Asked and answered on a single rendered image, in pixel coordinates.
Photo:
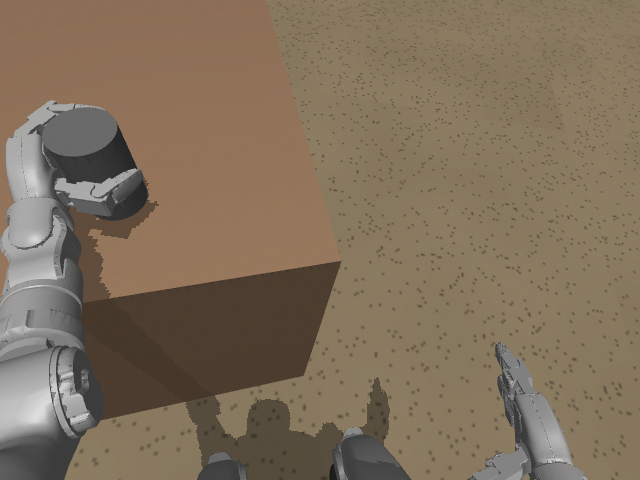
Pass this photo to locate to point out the can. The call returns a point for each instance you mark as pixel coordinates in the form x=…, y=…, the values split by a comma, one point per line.
x=88, y=146

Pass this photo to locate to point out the left robot arm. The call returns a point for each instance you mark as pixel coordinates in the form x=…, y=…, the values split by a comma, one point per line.
x=49, y=396

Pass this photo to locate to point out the right robot hand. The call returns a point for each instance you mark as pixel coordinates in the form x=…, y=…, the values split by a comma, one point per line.
x=538, y=435

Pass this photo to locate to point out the right robot arm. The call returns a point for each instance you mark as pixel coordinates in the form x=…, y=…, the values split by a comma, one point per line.
x=557, y=471

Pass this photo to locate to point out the left robot hand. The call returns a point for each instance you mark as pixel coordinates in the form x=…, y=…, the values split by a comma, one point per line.
x=33, y=172

